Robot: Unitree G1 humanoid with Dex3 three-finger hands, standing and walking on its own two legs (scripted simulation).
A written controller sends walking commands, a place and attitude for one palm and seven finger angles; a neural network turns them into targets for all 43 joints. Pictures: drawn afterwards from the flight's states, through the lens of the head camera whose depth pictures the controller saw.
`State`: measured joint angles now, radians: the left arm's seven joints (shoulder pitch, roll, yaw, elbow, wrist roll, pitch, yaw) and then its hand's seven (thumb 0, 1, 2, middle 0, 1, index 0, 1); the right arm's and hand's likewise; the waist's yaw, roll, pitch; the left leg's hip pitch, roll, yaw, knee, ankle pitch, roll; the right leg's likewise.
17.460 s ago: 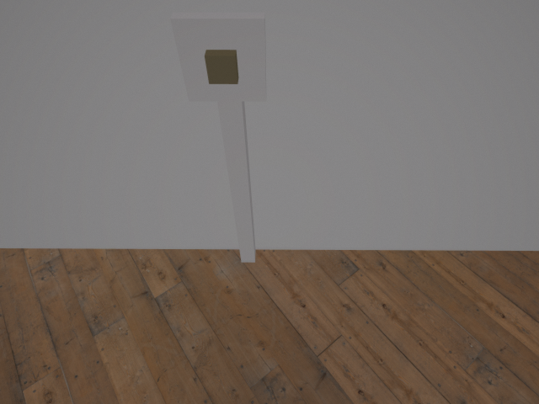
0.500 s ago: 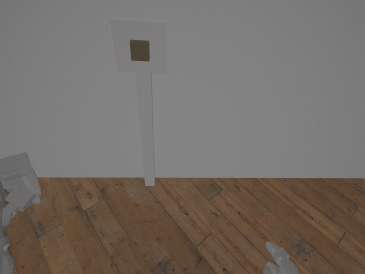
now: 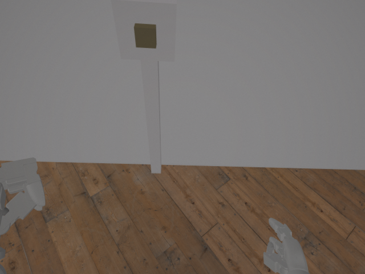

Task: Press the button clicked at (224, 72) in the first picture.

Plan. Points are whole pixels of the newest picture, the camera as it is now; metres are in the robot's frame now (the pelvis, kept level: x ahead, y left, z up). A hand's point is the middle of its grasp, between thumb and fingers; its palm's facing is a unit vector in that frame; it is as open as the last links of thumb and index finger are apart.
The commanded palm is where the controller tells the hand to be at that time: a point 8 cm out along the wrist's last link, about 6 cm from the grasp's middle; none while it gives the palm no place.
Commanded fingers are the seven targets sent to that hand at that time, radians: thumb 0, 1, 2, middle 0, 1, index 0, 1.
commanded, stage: stop stepping back and stand still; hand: left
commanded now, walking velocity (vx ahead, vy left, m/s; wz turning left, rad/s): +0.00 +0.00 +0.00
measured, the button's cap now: (145, 35) +0.73 +0.16 +0.14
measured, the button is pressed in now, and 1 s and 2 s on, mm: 0 0 0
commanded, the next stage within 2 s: let the arm hang, fingers relaxed in 0.12 s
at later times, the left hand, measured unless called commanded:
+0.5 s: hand out of the picture +0.03 +0.20 -0.16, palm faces -0.03 -0.98 -0.21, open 3.2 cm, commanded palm none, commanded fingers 0.00 0.90 0.90 -0.75 -0.90 -0.75 -0.90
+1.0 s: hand out of the picture -0.05 +0.22 -0.16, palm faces +0.04 -0.96 -0.27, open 7.0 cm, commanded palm none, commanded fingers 0.00 0.90 0.90 -0.20 -0.30 -0.20 -0.30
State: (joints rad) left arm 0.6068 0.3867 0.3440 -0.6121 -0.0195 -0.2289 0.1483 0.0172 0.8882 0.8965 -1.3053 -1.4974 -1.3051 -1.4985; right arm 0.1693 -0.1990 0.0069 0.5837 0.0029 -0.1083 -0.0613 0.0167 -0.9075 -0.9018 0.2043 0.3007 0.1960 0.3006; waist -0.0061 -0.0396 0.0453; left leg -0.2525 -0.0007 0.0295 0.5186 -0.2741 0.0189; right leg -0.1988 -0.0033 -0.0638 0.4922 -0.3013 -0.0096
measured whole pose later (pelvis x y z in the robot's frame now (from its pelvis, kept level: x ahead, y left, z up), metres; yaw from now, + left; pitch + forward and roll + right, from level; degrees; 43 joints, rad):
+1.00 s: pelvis -0.05 +0.01 +0.00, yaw +1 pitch -2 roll +0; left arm 0.27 0.22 0.03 1.13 0.01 0.01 0.02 0.00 0.91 0.90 -0.26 -0.38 -0.26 -0.38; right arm 0.28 -0.18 -0.01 1.10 -0.02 0.02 -0.02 0.01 -0.91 -0.90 0.21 0.30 0.20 0.30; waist -0.01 0.03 0.04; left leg -0.25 -0.02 0.02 0.43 -0.15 0.04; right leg -0.20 -0.02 -0.08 0.44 -0.21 -0.01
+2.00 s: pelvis -0.01 -0.03 +0.01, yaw +1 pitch -1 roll +0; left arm 0.11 0.30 0.02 1.14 0.01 -0.03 0.01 0.00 0.90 0.90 -0.20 -0.30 -0.20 -0.30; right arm 0.11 -0.32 -0.01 1.13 -0.02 0.01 -0.02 0.01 -0.91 -0.90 0.21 0.30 0.20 0.30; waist -0.01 0.02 0.06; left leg -0.13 0.02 0.00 0.31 -0.16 -0.02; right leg -0.08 0.02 -0.09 0.31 -0.21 -0.05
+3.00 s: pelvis +0.01 -0.03 +0.01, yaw +0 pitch -2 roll +0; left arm 0.11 0.30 0.02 1.13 0.00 -0.03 0.01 0.00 0.90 0.90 -0.20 -0.30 -0.20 -0.30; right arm 0.11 -0.31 0.00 1.13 -0.01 0.00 -0.02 0.01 -0.91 -0.90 0.21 0.30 0.20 0.30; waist -0.01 0.01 0.06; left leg -0.09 0.02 0.02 0.29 -0.17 -0.02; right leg -0.04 0.03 -0.07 0.28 -0.21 -0.05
